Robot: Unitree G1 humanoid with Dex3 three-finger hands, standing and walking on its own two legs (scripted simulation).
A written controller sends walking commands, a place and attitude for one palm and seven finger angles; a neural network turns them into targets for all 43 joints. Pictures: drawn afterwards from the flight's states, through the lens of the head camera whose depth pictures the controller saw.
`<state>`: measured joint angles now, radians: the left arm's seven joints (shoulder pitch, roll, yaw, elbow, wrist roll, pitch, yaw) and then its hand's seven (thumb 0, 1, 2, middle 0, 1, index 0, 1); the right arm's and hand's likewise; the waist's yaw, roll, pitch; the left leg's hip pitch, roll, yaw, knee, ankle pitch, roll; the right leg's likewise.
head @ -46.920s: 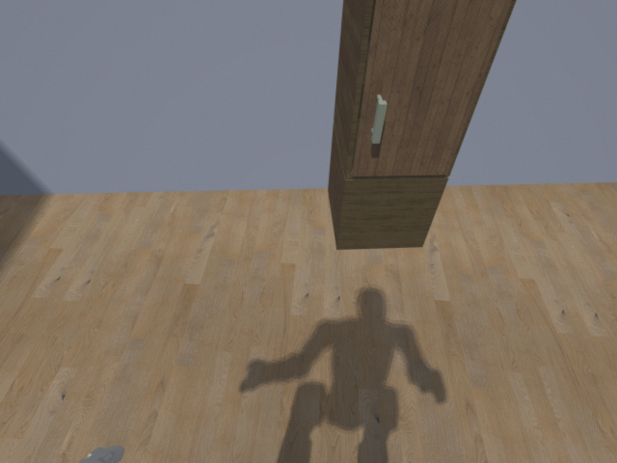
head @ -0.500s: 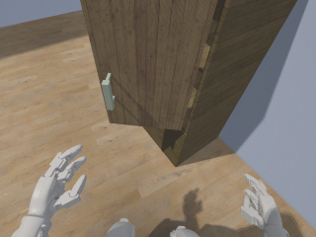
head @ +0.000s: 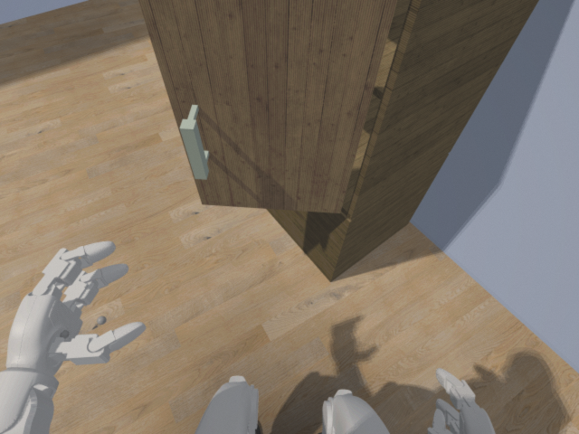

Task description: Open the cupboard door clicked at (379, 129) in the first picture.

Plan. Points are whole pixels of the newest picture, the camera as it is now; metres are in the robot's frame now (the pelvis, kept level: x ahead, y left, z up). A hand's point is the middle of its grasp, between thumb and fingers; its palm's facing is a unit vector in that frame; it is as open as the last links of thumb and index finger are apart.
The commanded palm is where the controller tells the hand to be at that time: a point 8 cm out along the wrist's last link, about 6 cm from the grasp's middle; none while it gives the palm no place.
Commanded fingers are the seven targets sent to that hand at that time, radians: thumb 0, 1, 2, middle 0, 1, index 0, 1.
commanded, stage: raise the hand with hooked fingers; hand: left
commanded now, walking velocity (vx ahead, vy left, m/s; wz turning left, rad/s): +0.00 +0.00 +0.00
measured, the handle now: (198, 143) +0.59 +0.20 +0.00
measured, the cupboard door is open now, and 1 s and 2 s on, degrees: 49 49 49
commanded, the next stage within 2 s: move the hooked fingers beside the handle in 1.22 s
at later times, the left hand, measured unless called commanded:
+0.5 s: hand (62, 320) +0.25 +0.30 +0.02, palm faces +0.00 -1.00 -0.05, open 13.8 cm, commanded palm +0.24 +0.34 +0.03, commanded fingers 0.00 -0.50 0.30 -0.30 -1.20 -0.30 -1.20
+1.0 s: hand (75, 299) +0.28 +0.29 +0.03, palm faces -0.02 -1.00 -0.05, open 13.9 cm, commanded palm +0.26 +0.34 +0.03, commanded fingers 0.00 -0.50 0.30 -0.30 -1.20 -0.30 -1.20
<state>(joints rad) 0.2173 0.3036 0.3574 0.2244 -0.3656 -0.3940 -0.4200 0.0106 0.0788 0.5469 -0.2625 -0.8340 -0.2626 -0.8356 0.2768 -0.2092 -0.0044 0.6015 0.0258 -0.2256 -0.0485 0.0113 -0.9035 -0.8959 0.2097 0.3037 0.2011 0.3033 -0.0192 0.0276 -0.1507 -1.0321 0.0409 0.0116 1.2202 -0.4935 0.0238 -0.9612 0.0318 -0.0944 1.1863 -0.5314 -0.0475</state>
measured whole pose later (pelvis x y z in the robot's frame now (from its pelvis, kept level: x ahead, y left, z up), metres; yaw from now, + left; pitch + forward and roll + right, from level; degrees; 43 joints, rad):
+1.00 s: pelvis +0.00 +0.02 -0.01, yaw +0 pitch +20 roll -4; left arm 0.04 0.42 0.43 0.38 -0.38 -0.41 -0.56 -0.01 -0.50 0.30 -0.30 -1.20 -0.30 -1.20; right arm 0.27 -0.29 0.01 0.54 0.03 -0.20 -0.05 0.01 -0.90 -0.90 0.21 0.30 0.20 0.30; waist -0.03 0.01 -0.15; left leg -1.12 0.03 0.00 1.28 -0.51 0.05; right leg -1.03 0.02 -0.11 1.23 -0.54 -0.03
